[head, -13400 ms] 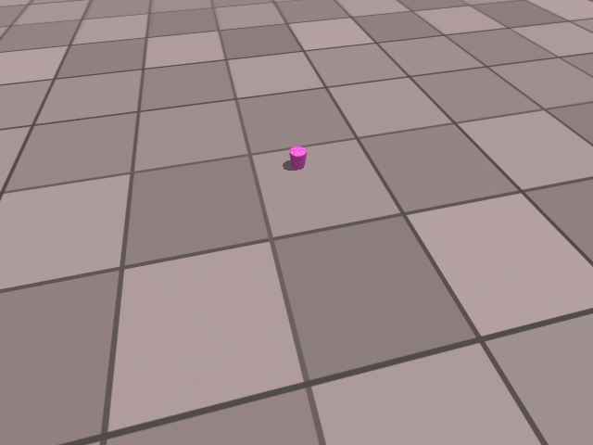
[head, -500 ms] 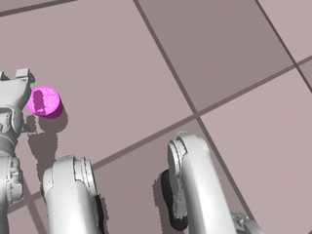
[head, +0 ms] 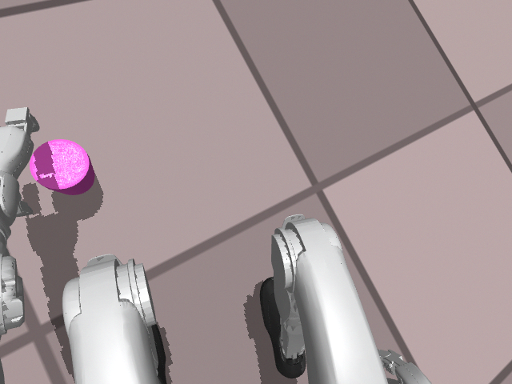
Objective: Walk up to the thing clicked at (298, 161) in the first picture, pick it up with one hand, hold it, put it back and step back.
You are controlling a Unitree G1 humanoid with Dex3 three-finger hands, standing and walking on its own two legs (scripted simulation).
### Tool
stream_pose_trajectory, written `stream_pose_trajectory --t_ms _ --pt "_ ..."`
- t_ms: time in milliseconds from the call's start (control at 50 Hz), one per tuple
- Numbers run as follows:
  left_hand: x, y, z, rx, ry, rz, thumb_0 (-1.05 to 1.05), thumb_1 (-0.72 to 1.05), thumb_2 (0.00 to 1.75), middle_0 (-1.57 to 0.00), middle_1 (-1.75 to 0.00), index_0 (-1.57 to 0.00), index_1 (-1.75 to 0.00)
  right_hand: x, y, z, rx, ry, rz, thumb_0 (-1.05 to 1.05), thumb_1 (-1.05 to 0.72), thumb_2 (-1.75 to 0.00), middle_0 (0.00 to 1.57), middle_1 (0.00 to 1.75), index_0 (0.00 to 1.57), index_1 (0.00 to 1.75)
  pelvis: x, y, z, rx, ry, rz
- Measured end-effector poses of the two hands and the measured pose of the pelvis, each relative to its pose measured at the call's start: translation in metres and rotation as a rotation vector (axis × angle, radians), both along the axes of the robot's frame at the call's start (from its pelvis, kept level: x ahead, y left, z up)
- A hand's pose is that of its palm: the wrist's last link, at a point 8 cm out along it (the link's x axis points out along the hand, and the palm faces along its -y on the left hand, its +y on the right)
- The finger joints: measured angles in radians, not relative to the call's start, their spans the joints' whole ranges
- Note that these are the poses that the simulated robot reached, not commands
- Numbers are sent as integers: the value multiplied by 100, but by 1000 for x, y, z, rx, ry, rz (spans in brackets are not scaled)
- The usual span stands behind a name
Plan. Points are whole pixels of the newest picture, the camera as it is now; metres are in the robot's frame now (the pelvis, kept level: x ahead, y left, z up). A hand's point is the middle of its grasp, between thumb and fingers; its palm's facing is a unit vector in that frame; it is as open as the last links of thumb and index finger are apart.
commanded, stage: rise first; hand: left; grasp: from above
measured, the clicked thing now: (68, 171) +0.49 +0.26 -0.27
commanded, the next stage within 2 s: approach in 0.88 s
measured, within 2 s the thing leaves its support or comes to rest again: neither
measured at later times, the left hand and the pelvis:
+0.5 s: hand (11, 172) +0.46 +0.30 -0.15, palm faces -0.43 -0.07 -0.90, open 14.3 cm; pelvis +0.00 +0.00 +0.01, yaw +0 degrees
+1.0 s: hand (7, 172) +0.46 +0.30 -0.15, palm faces -0.43 -0.07 -0.90, open 14.2 cm; pelvis -0.01 +0.00 +0.01, yaw +0 degrees
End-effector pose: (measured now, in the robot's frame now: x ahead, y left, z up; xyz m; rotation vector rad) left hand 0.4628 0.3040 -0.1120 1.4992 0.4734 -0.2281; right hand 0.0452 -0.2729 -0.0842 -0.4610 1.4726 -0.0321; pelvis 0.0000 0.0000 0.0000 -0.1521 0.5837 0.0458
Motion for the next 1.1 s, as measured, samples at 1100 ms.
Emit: stream_pose_trajectory --t_ms 1100 --pt "1 -4 19 8 11 -18 0 -55 104 -9 -103 -8 -105 -6 6 8 11 -32 -13 0 -91 -90 20 30 20 30 -6 2 7 -1 -3 10"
